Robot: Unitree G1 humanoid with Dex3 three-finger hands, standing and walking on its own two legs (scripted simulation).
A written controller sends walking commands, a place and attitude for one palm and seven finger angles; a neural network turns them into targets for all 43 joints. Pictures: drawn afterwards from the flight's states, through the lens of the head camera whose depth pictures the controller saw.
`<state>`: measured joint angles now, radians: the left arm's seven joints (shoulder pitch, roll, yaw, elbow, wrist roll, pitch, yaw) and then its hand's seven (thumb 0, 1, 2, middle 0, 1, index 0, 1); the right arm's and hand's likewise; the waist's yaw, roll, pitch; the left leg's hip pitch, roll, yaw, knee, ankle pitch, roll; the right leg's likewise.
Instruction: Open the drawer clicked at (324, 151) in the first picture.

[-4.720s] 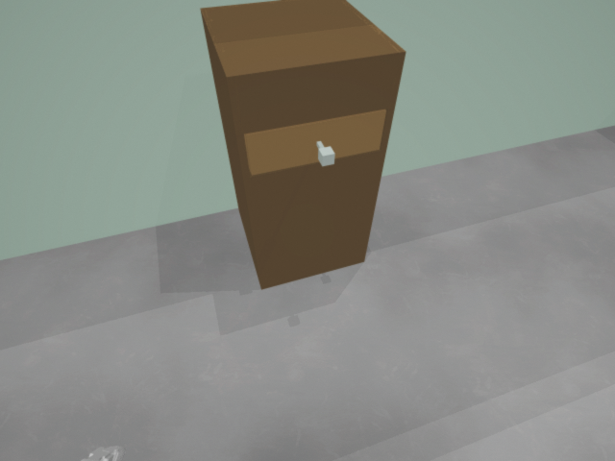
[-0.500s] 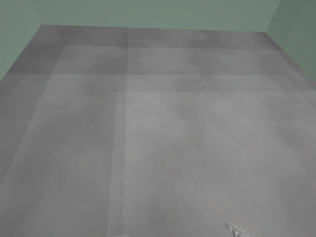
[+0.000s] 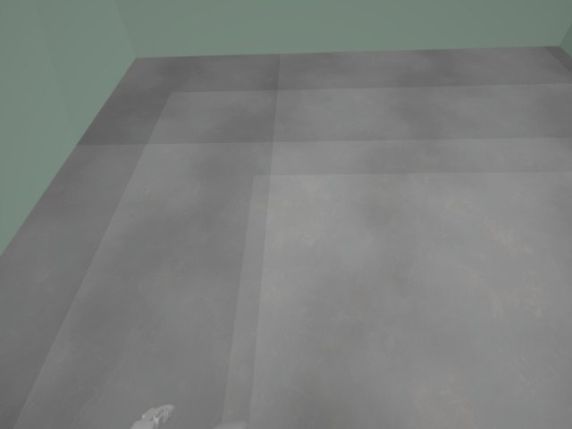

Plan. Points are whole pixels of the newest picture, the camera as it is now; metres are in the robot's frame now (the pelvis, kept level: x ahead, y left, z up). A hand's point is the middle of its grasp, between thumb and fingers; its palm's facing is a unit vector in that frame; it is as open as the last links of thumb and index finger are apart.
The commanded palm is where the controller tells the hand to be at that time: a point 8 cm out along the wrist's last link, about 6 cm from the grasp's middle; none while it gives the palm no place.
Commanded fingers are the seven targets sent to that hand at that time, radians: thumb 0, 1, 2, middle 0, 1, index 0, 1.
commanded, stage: turn to face it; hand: left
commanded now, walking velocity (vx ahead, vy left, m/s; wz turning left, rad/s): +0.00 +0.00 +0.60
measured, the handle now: out of the picture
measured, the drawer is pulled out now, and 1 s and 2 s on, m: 0.00 0.00 0.00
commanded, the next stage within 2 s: none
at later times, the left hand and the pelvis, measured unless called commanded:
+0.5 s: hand out of the picture -0.02 +0.28 -0.18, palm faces +0.34 -0.91 -0.25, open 7.4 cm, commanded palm none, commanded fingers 0.00 0.90 0.90 -0.20 -0.30 -0.20 -0.30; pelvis +0.00 +0.05 +0.00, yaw +17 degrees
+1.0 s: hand out of the picture -0.01 +0.22 -0.15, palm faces +0.56 -0.79 -0.25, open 7.4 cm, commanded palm none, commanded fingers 0.00 0.90 0.90 -0.20 -0.30 -0.20 -0.30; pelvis +0.01 +0.01 +0.00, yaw +36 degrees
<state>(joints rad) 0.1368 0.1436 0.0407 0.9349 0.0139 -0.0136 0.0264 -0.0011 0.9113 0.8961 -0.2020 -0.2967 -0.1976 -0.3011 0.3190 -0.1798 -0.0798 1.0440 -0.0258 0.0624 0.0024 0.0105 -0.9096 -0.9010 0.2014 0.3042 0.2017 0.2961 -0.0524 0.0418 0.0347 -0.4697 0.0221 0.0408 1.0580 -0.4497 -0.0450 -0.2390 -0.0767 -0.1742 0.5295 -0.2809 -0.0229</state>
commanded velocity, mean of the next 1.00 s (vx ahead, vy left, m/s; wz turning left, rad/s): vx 0.00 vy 0.00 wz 0.60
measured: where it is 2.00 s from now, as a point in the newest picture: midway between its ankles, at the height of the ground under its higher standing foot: outside the picture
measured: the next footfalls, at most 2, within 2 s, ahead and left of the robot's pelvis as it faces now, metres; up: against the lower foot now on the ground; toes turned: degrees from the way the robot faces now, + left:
left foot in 0.30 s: +0.04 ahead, +0.15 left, +0.00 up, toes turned +20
right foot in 0.78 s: +0.10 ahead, -0.09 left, +0.00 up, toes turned +25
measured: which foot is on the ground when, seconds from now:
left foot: up 0.00-0.28, down 0.30-0.78, up 0.80-1.00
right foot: down 0.00-0.30, up 0.32-0.76, down 0.78-1.00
